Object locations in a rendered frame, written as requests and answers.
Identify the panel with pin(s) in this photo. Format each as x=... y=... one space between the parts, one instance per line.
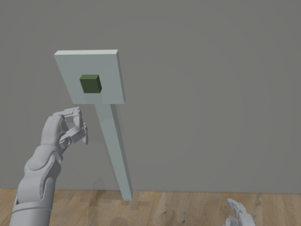
x=75 y=63

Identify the button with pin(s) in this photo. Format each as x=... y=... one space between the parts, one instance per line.
x=91 y=83

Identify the robot left forearm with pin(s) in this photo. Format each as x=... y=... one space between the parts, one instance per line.
x=35 y=193

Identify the left robot hand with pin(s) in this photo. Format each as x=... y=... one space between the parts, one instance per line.
x=57 y=133

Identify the right robot hand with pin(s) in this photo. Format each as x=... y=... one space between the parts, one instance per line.
x=244 y=219

